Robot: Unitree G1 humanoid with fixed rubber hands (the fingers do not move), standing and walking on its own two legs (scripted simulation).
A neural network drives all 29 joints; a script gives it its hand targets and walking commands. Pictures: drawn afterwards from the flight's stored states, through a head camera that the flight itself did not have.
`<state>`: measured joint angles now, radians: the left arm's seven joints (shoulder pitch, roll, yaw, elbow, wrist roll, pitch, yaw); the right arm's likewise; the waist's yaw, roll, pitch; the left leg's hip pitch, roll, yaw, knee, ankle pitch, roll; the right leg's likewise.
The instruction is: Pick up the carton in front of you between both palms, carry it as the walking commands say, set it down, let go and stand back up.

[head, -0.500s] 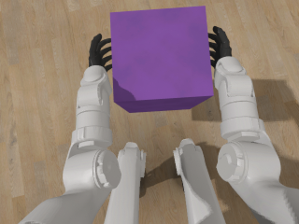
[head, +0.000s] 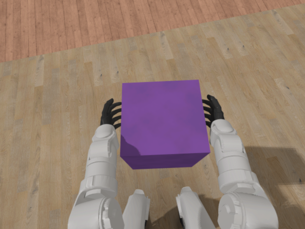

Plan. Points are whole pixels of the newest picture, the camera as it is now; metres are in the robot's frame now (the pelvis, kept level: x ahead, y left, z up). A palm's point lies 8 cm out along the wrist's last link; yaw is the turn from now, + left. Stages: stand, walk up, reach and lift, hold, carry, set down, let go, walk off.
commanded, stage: reach and lift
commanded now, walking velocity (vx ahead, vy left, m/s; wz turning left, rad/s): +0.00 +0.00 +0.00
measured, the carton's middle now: (161, 130) +0.40 +0.00 -0.10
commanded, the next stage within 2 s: hold in 1.60 s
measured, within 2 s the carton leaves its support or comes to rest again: neither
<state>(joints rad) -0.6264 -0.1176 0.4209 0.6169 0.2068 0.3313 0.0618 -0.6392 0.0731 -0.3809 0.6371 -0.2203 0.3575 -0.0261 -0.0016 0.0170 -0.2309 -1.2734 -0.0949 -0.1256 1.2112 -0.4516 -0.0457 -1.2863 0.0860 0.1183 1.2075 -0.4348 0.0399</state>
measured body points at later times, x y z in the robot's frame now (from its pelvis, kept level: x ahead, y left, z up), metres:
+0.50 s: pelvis +0.05 +0.00 +0.11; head +0.05 +0.00 +0.56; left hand +0.36 +0.15 +0.11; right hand +0.36 -0.15 +0.10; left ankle +0.05 +0.13 -0.62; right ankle +0.06 -0.13 -0.62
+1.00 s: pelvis +0.03 +0.00 +0.12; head +0.01 +0.00 +0.57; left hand +0.35 +0.15 +0.14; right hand +0.34 -0.15 +0.14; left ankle +0.05 +0.13 -0.62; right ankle +0.06 -0.13 -0.62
